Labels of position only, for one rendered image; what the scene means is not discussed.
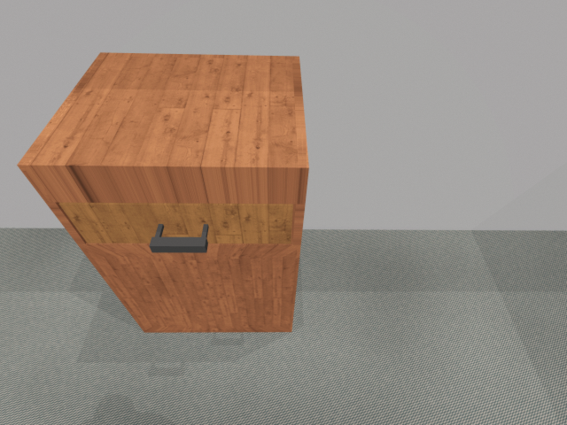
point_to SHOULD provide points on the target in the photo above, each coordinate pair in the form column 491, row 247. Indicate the cabinet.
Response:
column 188, row 129

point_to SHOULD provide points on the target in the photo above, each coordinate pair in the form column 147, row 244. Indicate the drawer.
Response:
column 138, row 222

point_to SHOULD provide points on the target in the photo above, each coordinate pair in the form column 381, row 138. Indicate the handle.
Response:
column 179, row 244

